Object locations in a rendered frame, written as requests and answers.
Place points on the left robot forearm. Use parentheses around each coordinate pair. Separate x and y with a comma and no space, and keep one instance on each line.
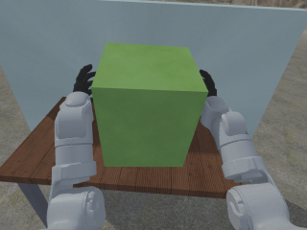
(73,144)

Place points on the robot left hand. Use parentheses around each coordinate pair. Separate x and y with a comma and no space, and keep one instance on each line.
(82,80)

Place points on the right robot forearm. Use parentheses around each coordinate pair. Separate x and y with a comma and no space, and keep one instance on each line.
(229,129)

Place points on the carton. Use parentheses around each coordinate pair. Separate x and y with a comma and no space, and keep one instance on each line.
(148,100)

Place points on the robot right upper arm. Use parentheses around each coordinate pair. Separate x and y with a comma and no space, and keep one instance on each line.
(258,206)

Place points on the table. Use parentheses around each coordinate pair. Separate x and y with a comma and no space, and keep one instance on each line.
(31,165)

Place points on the robot right hand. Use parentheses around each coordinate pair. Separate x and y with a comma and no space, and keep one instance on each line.
(209,83)

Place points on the robot left upper arm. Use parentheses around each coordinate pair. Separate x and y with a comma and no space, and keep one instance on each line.
(80,208)

